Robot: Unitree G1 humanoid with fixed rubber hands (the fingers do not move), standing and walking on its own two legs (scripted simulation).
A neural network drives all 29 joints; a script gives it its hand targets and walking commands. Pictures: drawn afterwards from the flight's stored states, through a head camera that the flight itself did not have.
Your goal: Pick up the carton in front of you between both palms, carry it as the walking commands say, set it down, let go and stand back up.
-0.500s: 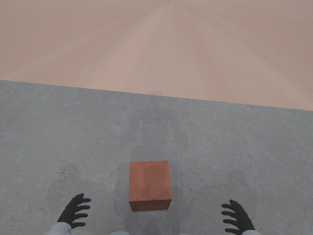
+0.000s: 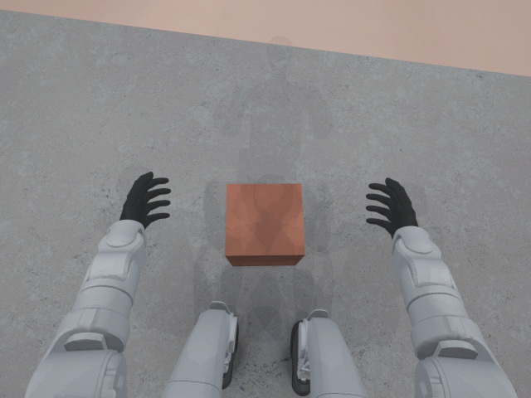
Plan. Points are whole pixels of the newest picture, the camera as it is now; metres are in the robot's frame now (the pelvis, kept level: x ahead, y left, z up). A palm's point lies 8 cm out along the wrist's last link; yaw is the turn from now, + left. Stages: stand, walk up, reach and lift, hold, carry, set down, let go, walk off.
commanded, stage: reach and lift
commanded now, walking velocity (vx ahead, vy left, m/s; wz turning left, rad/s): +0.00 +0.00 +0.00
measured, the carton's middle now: (264, 228) +0.46 +0.03 -0.56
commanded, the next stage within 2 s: none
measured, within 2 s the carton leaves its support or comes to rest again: leaves its support in 1.98 s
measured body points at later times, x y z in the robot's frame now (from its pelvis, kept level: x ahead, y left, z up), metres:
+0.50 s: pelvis -0.01 +0.00 -0.05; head +0.29 +0.01 +0.28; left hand +0.47 +0.22 -0.18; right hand +0.51 -0.17 -0.18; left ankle +0.06 +0.12 -0.65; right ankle +0.06 -0.12 -0.65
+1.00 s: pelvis -0.06 +0.00 -0.26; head +0.29 +0.00 +0.02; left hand +0.46 +0.22 -0.42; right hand +0.49 -0.17 -0.42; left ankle +0.05 +0.12 -0.65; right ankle +0.05 -0.12 -0.65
